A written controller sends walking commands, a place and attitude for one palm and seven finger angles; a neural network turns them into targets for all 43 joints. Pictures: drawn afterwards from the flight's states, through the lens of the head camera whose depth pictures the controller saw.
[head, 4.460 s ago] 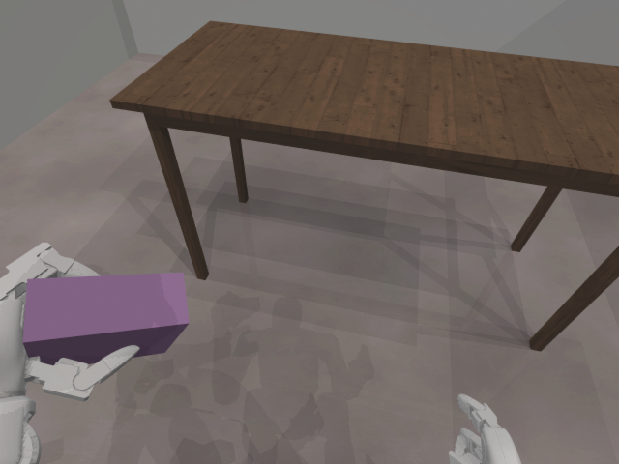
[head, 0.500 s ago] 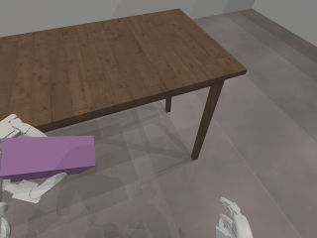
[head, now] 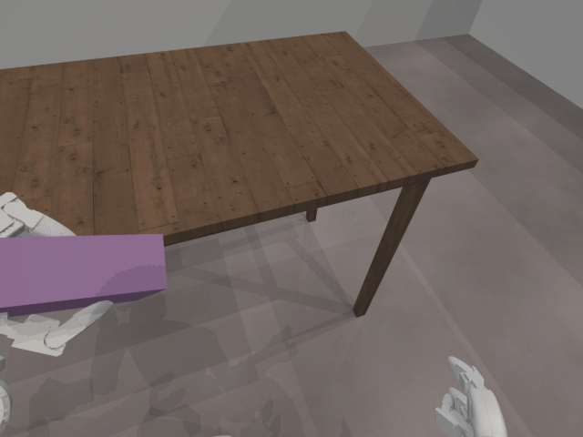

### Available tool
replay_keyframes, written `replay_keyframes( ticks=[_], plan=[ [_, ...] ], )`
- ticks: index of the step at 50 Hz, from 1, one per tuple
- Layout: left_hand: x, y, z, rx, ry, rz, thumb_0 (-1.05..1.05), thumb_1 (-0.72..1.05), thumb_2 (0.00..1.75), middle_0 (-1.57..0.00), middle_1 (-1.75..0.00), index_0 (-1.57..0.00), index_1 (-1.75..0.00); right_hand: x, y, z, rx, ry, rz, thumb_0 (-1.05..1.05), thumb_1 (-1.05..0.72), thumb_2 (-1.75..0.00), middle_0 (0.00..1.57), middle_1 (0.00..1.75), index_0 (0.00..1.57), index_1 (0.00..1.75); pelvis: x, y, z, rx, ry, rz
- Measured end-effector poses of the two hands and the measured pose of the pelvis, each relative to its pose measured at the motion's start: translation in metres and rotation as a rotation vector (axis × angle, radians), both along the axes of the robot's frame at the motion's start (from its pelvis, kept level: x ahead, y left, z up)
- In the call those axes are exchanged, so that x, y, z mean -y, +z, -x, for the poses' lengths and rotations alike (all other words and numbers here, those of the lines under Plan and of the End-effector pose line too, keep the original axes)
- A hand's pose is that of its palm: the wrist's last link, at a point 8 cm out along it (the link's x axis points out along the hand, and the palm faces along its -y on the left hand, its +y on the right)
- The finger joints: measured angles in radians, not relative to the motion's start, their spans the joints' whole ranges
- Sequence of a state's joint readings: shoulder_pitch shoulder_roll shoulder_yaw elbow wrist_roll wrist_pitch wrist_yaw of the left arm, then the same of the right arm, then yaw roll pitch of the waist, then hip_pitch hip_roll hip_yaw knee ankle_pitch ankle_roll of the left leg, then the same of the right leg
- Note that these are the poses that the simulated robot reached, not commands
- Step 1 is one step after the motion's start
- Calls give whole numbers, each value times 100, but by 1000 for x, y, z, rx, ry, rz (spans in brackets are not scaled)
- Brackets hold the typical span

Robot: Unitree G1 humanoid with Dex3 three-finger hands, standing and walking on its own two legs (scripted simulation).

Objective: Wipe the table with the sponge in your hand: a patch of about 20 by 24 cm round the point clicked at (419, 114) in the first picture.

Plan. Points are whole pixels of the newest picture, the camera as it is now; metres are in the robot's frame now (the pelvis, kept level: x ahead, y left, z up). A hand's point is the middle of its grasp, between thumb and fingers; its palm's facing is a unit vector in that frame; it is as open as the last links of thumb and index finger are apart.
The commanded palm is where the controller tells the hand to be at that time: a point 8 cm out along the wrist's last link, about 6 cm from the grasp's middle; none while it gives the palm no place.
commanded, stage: take the last steps up to it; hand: left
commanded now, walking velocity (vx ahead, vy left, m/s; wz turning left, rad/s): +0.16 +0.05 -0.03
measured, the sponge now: (105, 274) +0.24 +0.21 +0.17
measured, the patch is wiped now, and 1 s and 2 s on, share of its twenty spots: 0.00 0.00 0.00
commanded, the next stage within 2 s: come to a stop and stand still in 0.24 s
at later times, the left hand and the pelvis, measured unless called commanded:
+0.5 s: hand (106, 263) +0.24 +0.21 +0.17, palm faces +0.35 -0.80 -0.48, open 9.5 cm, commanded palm +0.18 +0.26 +0.19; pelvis +0.03 -0.02 +0.02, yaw +1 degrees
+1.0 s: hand (90, 324) +0.18 +0.19 +0.18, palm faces +0.38 -0.82 -0.42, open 9.5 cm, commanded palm +0.14 +0.24 +0.19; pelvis -0.03 -0.04 +0.01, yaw -1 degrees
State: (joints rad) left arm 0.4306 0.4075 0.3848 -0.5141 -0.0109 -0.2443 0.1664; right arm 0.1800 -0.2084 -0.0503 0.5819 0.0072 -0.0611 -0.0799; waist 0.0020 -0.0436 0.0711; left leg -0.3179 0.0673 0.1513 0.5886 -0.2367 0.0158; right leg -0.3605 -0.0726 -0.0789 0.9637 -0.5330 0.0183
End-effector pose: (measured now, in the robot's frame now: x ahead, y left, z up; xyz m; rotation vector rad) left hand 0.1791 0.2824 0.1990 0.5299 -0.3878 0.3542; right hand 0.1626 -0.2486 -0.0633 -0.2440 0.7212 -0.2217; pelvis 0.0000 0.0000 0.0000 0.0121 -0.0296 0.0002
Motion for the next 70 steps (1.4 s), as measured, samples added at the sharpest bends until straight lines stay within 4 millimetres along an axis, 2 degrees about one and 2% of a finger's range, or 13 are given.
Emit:
replay_keyframes(
  ticks=[6,10,13,16,23,28,34,38,44,50,60,65,70],
  plan=[
    [10,4,-4,-42,0,29,-1,-44,99,-82,-132,-82,-133,-39,-5,-8,12,65,-126,1,-91,-90,20,29,20,30,4,8,-7,-15,-7,18],
    [26,5,-4,-81,9,-2,-1,-44,99,-82,-132,-82,-133,-45,-20,-8,-15,93,-180,1,-90,-90,21,30,20,30,15,5,-11,-17,-6,7],
    [35,1,-6,-101,40,-22,-1,-44,99,-82,-132,-82,-133,-37,-37,-8,-52,102,-196,1,-90,-90,21,30,20,30,24,-1,-14,-10,1,5],
    [38,-4,-12,-130,61,21,-1,-44,99,-82,-132,-82,-133,-21,-41,-6,-109,98,-176,1,-90,-90,21,30,20,30,28,3,-18,-9,2,-15],
    [41,-6,-24,-186,36,24,-1,-44,99,-82,-132,-82,-133,21,-21,-6,-131,35,-70,2,-91,-90,21,30,20,30,28,16,-25,-23,13,-37],
    [30,-2,-24,-155,1,3,-1,-44,99,-82,-132,-82,-133,30,-5,-14,-88,9,8,2,-91,-90,20,29,20,30,16,12,-28,-20,9,-19],
    [6,-3,-21,-72,-3,8,-1,-45,99,-82,-133,-82,-133,6,4,-23,-24,9,10,2,-91,-90,20,29,20,30,4,5,-24,-1,-8,-6],
    [6,-3,-12,-74,15,40,-1,-45,99,-82,-133,-82,-133,-22,7,-21,15,78,-64,1,-91,-90,20,29,20,30,7,9,-14,2,-8,16],
    [33,-2,12,-91,-5,45,-1,-45,99,-82,-133,-82,-133,-38,-3,-4,43,139,-160,1,-90,-90,21,30,20,30,23,6,8,10,-16,18],
    [50,-5,38,-136,18,62,-1,-45,99,-82,-133,-82,-133,-13,-18,31,-31,111,-164,1,-90,-90,21,30,20,30,37,6,28,17,-15,7],
    [39,-14,69,-105,32,93,-1,-45,99,-82,-133,-82,-133,35,-12,85,-101,28,0,2,-91,-90,20,30,20,30,35,5,59,14,16,15],
    [35,-10,88,-88,37,71,-1,-45,99,-82,-133,-82,-133,32,0,98,-60,32,10,2,-91,-90,20,29,20,30,35,9,74,18,10,11],
    [41,-9,104,-82,48,48,-1,-45,99,-82,-133,-82,-133,21,-6,102,-13,68,-50,2,-91,-90,20,29,20,30,42,6,91,27,5,10]
  ],
)
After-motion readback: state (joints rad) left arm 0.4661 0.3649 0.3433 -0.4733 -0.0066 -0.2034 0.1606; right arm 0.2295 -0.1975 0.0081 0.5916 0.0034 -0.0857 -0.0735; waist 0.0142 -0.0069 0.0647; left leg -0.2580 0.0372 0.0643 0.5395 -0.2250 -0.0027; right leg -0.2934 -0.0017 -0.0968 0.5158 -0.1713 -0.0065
